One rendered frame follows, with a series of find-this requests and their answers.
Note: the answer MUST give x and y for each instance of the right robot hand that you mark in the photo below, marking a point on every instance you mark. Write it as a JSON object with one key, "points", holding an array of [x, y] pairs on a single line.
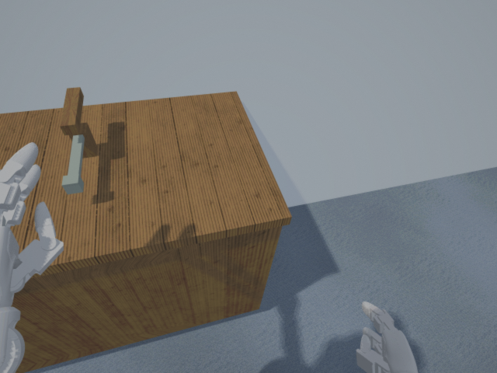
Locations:
{"points": [[392, 352]]}

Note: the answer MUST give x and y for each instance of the left robot hand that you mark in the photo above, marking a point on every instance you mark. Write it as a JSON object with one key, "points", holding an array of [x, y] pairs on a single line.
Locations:
{"points": [[18, 177]]}

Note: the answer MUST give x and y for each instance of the robot left forearm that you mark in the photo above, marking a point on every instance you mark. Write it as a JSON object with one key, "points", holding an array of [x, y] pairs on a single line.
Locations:
{"points": [[12, 345]]}

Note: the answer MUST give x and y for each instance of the counter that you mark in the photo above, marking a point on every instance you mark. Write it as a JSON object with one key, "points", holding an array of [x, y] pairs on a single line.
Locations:
{"points": [[177, 224]]}

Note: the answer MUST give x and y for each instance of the tap lever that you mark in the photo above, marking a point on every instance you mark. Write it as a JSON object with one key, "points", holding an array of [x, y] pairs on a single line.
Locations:
{"points": [[72, 183]]}

